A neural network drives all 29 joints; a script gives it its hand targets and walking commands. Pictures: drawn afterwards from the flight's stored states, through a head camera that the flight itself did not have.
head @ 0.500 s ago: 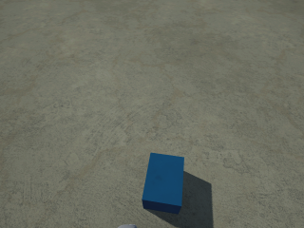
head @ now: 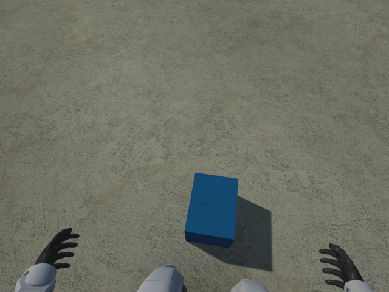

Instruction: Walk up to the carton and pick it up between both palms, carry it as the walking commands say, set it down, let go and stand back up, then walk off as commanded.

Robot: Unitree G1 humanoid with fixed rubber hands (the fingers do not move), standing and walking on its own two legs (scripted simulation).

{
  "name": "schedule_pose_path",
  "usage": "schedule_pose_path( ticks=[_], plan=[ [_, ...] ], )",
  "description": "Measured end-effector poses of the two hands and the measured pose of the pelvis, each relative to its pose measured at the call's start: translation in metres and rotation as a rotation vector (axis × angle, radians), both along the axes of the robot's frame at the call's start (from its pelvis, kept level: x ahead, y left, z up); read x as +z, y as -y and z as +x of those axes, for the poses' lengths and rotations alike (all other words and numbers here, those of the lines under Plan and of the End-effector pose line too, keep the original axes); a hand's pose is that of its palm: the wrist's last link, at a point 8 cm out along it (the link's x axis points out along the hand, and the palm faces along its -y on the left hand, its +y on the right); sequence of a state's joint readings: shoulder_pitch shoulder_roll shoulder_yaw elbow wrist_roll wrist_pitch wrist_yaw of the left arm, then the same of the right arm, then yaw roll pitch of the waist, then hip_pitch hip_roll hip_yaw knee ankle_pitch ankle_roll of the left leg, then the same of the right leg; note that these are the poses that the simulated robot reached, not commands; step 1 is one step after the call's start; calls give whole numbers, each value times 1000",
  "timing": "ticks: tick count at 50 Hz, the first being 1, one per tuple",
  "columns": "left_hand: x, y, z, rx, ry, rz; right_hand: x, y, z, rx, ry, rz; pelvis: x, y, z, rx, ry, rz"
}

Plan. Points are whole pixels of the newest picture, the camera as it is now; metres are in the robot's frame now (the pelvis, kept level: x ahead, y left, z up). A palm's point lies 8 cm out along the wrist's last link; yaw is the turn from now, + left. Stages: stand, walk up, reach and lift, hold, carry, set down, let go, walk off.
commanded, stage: reach and lift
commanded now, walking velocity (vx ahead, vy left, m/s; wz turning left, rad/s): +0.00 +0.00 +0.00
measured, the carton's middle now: (212, 209) +0.49 -0.05 -0.65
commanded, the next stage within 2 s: none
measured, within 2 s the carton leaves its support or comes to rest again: neither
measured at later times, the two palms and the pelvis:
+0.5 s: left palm (90, 231) +0.24 +0.27 -0.10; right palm (328, 246) +0.24 -0.29 -0.12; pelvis -0.01 -0.02 -0.02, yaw -1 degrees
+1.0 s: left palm (126, 185) +0.37 +0.22 -0.14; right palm (301, 204) +0.34 -0.26 -0.14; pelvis -0.03 -0.01 -0.04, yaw -2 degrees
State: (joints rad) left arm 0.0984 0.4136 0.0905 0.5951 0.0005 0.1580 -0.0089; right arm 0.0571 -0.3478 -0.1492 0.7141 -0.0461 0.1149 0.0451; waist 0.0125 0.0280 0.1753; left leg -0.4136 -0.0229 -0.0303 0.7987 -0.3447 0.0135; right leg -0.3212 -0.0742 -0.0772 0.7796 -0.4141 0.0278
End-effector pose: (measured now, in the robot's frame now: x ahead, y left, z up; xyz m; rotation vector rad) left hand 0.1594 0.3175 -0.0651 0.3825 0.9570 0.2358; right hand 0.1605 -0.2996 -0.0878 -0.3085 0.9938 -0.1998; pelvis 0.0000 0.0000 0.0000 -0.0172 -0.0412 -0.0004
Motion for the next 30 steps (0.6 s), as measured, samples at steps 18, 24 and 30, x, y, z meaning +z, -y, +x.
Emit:
schedule_pose_path(
  ticks=[18, 24, 30],
  plan=[
    [-36, 38, 44, -24, -21, -47, -27, -2, 54, 34, 9, 23, -12, 11, -6, -9, -188, 9],
    [-36, 50, 75, -48, 24, -58, -32, -9, 75, 48, 54, 36, -16, 17, -10, -11, -259, 16],
    [-46, 63, 106, -77, 42, -87, -45, -24, 89, 31, 72, 72, -22, 20, -16, -18, -321, 16]
  ],
)
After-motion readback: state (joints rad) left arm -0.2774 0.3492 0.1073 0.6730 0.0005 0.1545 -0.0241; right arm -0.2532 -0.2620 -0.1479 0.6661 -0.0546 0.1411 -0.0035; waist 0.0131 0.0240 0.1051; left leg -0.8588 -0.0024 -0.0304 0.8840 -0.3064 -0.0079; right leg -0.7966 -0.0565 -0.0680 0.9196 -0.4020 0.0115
